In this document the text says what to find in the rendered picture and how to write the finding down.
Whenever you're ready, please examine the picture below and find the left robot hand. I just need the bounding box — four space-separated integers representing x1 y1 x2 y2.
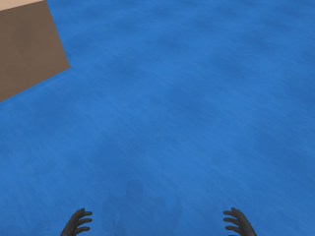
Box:
60 207 93 236

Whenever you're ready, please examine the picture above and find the pedestal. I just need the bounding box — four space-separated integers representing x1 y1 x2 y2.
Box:
0 0 70 102

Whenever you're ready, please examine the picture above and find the right robot hand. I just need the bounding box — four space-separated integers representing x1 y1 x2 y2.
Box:
223 207 257 236

